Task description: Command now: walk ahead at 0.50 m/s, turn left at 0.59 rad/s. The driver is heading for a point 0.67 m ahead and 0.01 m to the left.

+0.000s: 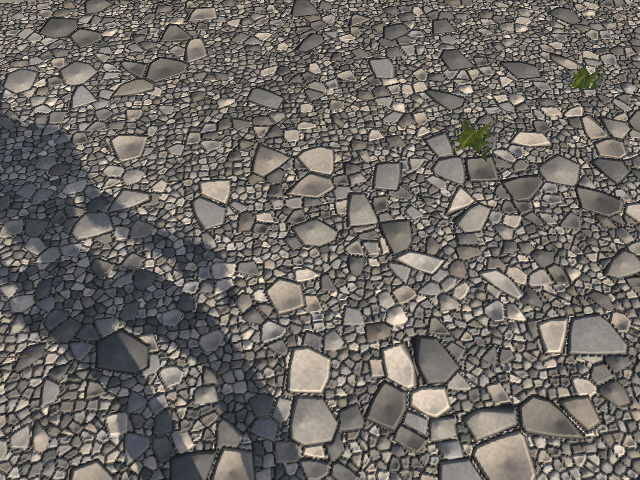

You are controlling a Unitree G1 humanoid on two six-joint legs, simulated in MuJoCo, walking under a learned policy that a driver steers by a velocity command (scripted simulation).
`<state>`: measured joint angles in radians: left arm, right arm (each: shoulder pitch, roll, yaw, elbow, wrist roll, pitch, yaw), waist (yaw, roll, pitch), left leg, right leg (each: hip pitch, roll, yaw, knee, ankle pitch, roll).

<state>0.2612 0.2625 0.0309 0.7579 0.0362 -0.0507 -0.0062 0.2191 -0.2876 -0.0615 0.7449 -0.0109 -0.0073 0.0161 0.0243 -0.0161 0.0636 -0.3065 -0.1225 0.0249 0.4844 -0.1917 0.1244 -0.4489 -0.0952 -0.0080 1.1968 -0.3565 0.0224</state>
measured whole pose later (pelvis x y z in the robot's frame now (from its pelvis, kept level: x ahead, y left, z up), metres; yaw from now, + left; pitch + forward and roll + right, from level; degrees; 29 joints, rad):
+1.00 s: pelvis +0.53 +0.04 +0.00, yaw +10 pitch +0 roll -1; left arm 0.34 0.24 0.03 0.93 0.00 -0.04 0.01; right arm 0.12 -0.23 -0.01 0.81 -0.01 -0.06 0.00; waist 0.04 -0.01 0.07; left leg -0.36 -0.02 0.08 0.49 -0.14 0.07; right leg -0.29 0.03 0.02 1.07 -0.48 -0.03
